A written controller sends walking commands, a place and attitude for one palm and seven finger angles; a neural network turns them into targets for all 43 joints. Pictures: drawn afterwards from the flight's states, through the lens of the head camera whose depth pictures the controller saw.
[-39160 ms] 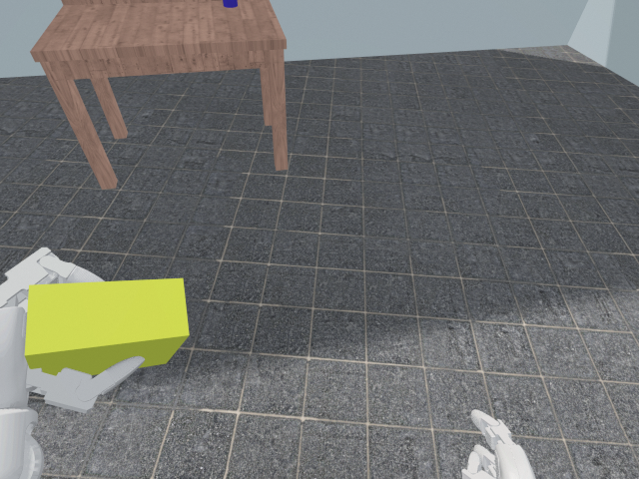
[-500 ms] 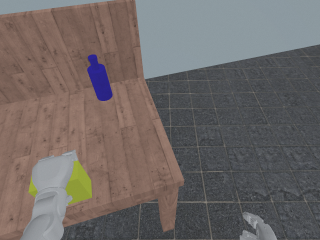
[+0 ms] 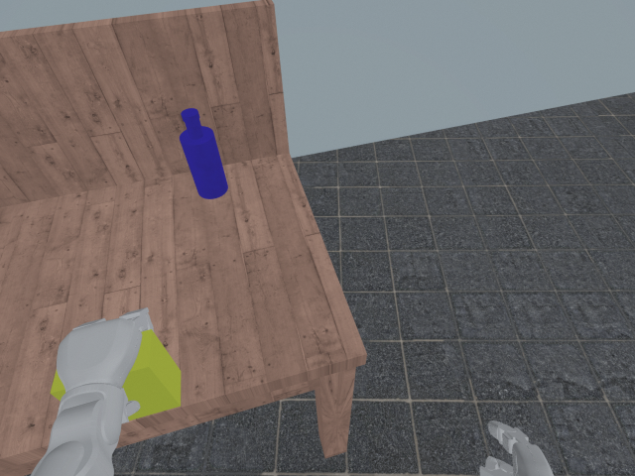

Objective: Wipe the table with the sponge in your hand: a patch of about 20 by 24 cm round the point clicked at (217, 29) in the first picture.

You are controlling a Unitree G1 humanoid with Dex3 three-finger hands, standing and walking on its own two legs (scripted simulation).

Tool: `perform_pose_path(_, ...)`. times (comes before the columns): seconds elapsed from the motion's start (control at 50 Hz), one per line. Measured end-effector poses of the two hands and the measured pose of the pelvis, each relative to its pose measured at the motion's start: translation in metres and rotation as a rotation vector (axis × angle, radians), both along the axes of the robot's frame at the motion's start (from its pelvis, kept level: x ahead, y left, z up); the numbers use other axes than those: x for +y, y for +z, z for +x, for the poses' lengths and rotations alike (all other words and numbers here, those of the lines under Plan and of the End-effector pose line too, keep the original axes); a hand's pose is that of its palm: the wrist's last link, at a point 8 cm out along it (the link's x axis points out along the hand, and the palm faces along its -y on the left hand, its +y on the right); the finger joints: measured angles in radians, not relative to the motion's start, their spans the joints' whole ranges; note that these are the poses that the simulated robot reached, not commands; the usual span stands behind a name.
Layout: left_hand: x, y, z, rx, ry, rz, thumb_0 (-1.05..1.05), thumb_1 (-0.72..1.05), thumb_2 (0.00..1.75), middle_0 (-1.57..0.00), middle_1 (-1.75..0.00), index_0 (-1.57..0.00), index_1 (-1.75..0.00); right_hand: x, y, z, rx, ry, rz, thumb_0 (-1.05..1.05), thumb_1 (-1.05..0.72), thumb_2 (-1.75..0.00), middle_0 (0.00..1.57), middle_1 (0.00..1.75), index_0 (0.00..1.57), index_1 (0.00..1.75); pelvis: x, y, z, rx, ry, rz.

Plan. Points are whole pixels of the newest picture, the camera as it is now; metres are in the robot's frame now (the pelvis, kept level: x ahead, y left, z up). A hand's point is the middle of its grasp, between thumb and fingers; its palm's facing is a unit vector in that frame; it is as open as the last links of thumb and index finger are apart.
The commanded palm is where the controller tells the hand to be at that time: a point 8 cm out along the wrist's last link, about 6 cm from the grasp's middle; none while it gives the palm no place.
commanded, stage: lift the sponge slowly off the table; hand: left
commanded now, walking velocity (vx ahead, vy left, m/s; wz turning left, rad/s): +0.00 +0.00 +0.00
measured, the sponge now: (129, 387) +0.23 +0.29 -0.05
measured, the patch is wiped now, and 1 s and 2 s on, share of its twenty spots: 1.00 1.00 1.00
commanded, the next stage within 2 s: bring the sponge back beside the body in 1.64 s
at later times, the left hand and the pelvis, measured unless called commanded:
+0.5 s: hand (122, 352) +0.25 +0.28 +0.02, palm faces -0.06 -0.07 -1.00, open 9.8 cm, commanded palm +0.23 +0.28 +0.09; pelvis -0.02 +0.00 +0.01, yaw +1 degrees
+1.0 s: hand (115, 342) +0.25 +0.27 +0.06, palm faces -0.05 -0.07 -1.00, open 9.8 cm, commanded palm +0.22 +0.28 +0.12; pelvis +0.00 -0.01 +0.02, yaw +0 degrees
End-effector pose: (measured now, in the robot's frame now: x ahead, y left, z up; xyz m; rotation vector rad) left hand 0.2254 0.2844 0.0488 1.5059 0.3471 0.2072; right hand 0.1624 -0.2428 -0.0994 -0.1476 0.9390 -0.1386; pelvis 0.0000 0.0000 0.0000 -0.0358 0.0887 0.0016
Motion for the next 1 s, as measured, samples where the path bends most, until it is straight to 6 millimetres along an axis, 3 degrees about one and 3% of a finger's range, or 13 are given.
perform_pose_path(0.18, -0.002, 0.004, -0.008, -0.003, -0.009, -0.014, 0.0, -0.48, 1.09, -0.74, -1.38, -0.75, -1.39, 0.013, 0.003, 0.006, -0.028, 0.029, 0.006, 0.01, -0.91, -0.9, 0.2, 0.3, 0.19, 0.3, 0.003, 0.001, -0.008, -0.026, 0.009, -0.001)
perform_pose_path(0.4, -0.009, 0.021, 0.006, -0.032, -0.012, -0.001, 0.0, -0.49, 1.09, -0.75, -1.37, -0.76, -1.38, 0.025, 0.007, 0.009, -0.046, 0.052, 0.032, 0.01, -0.91, -0.9, 0.2, 0.3, 0.2, 0.3, 0.002, 0.005, -0.016, -0.051, 0.014, 0.003)
perform_pose_path(0.72, -0.015, 0.041, 0.006, -0.016, -0.029, -0.011, 0.0, -0.49, 1.09, -0.76, -1.36, -0.76, -1.38, 0.003, 0.01, 0.004, -0.032, 0.032, 0.016, 0.01, -0.91, -0.9, 0.2, 0.3, 0.2, 0.3, -0.007, 0.012, -0.01, -0.075, 0.007, 0.013)
perform_pose_path(1.0, -0.014, 0.062, 0.007, -0.026, -0.008, -0.011, 0.0, -0.49, 1.09, -0.76, -1.36, -0.76, -1.37, -0.001, 0.019, 0.029, -0.08, 0.05, 0.024, 0.01, -0.91, -0.9, 0.2, 0.3, 0.19, 0.3, -0.014, 0.017, -0.001, -0.092, 0.006, 0.021)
